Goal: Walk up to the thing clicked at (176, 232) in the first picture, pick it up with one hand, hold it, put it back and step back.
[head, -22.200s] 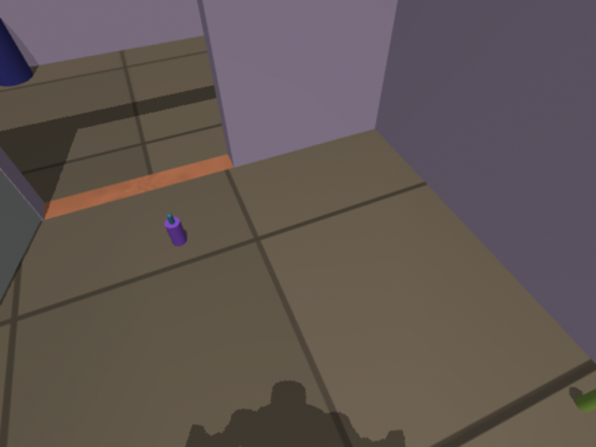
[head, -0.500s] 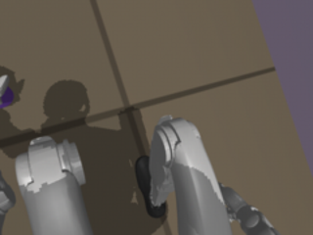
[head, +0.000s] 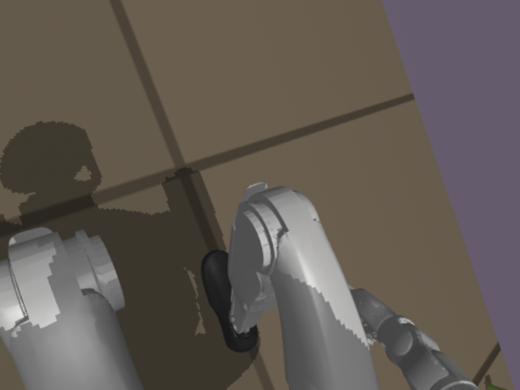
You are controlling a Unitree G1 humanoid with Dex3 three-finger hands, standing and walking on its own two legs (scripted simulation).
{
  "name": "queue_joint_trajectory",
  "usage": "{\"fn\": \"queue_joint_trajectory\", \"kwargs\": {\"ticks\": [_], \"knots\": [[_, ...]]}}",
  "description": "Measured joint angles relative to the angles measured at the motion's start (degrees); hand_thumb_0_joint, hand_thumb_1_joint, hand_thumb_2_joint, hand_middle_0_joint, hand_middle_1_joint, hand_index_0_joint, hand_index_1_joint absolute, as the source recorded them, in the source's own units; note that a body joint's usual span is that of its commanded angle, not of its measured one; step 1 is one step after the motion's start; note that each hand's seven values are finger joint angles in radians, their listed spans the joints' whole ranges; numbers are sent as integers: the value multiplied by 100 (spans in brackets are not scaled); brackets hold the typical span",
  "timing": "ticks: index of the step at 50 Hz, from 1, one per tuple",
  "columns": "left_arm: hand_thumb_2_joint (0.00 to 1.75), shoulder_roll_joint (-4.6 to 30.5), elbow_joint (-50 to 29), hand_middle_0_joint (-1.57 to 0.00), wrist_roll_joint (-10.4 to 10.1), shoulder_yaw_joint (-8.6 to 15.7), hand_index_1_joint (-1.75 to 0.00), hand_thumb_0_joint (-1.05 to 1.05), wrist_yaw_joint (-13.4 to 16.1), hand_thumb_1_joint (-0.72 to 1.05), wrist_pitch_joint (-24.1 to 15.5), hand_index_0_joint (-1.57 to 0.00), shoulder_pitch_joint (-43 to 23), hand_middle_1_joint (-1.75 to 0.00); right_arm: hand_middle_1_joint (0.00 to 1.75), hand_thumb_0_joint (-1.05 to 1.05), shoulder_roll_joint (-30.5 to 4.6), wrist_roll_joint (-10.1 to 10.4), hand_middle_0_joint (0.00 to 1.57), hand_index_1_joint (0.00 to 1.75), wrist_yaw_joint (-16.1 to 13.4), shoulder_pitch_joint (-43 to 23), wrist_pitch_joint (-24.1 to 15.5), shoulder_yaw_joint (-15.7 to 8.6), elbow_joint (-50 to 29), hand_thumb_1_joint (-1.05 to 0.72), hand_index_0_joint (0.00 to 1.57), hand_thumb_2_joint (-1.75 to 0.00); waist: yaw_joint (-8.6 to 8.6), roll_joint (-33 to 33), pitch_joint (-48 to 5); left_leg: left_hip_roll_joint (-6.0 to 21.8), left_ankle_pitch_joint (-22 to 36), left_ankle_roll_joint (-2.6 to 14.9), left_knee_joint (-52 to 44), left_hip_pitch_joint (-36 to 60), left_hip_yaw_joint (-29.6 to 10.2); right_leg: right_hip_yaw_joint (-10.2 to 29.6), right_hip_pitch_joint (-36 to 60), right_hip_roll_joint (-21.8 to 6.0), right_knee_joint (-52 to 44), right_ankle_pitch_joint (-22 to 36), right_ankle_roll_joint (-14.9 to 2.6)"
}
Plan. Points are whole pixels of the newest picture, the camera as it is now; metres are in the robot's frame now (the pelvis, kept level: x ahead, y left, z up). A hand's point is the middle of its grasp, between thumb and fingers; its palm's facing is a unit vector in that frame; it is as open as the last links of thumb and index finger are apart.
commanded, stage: lower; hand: left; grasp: from the side
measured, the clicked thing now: out of the picture +0.45 +0.31 -0.19
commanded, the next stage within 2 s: loosen in 0.16 s
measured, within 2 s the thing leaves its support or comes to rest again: rests again in 0.94 s
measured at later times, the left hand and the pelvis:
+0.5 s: hand out of the picture +0.45 +0.30 -0.17, palm faces +0.39 -0.92 -0.02, open 6.7 cm; pelvis +0.00 +0.00 +0.00, yaw -1 degrees
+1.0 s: hand out of the picture +0.46 +0.30 -0.17, palm faces +0.39 -0.92 +0.00, open 14.9 cm; pelvis -0.01 +0.01 +0.00, yaw -2 degrees
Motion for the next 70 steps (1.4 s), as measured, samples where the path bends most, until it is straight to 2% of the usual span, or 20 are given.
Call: {"fn": "queue_joint_trajectory", "kwargs": {"ticks": [5,13,19,28,35,39,48,52,56,61,63,66,69,70], "knots": [[101,51,132,-80,-116,61,-115,-1,57,-15,-94,-110,16,-94,30,-1,-11,-41,20,30,-9,-33,-22,147,-44,-91,21,-90,9,-122,57,7,-7,-21,52,41,-73,-47,26,30,12,40,5],[101,150,174,-80,-69,10,-115,-1,104,-14,-326,-109,36,-95,30,-1,-25,-136,20,30,-43,-145,-34,292,-49,-90,21,-90,26,-210,169,7,-14,9,115,72,-141,-93,101,64,-2,59,46],[100,214,330,-80,-118,-39,-114,-1,154,-14,-372,-110,-2,-95,30,-1,-31,-152,20,30,-56,-200,-20,373,-124,-90,21,-90,11,-211,173,17,-23,39,138,97,-179,-121,154,90,-31,71,72],[76,290,340,-83,-168,-70,-95,-1,127,-3,-560,-104,-126,-87,30,-1,-40,-165,20,30,-57,-225,-4,442,-200,-91,21,-89,-5,-248,163,20,-29,42,137,125,-229,-160,197,105,-71,86,73],[53,398,406,-74,-213,-112,-69,-1,45,-9,-508,-82,-190,-68,30,-1,-56,-133,20,30,-60,-217,63,457,-279,-91,21,-90,-37,-207,120,48,-43,59,125,120,-247,-174,187,131,-110,104,85],[42,375,415,-65,-282,-106,-55,-1,10,-16,-477,-68,-152,-56,30,-1,-65,-112,20,30,-55,-185,74,462,-320,-91,21,-90,-35,-188,95,60,-48,71,107,112,-242,-173,181,136,-135,105,91],[22,298,352,-41,-303,-90,-30,-1,-15,-29,-546,-42,-125,-31,30,-1,-39,-109,20,30,-57,-194,71,475,-311,-91,21,-90,6,-250,94,70,-39,88,106,112,-231,-166,185,142,-140,117,88],[16,302,267,-29,-297,3,-19,-1,-29,-35,-523,-29,-130,-20,30,-1,-26,-104,20,30,-68,-208,88,476,-346,-90,21,-90,19,-282,121,71,-37,88,115,132,-237,-172,208,145,-139,123,77],[10,325,-47,-19,-225,202,-11,-1,-115,-41,-427,-19,-95,-12,30,-1,-16,-78,20,30,-96,-194,117,440,-358,-90,21,-90,56,-279,144,67,-25,90,108,143,-235,-174,226,141,-146,128,64],[5,369,-791,-12,-220,439,-5,-2,-350,-46,-79,-12,-66,-6,30,-1,14,45,20,30,-141,-3,224,247,-309,-90,21,-90,174,-151,16,63,-13,78,30,130,-168,-137,206,103,-171,104,23],[4,419,-971,-10,-291,397,-3,-2,-494,-47,119,-10,-42,-5,30,-1,32,133,20,30,-161,122,264,126,-261,-90,21,-90,220,-38,-135,60,-8,81,-37,106,-107,-101,180,73,-193,76,6],[3,451,-956,-9,-498,159,-2,-2,-753,-50,488,-9,63,-4,30,0,34,314,20,30,-188,286,305,-36,-169,-90,21,-90,280,192,-413,67,8,125,-160,44,25,-16,122,29,-245,31,16],[2,346,-959,-7,-669,5,-2,-2,-1035,-52,870,-7,251,-4,30,0,13,493,20,30,-216,401,292,-200,-153,-90,21,-90,366,398,-608,92,33,187,-282,3,148,65,83,8,-319,19,34],[2,280,-1011,-7,-482,35,-2,-2,-1038,-52,1028,-7,291,-4,30,0,37,570,20,30,-214,450,285,-314,-145,-89,21,-90,410,438,-664,104,43,200,-325,-3,192,95,68,3,-340,20,27]]}}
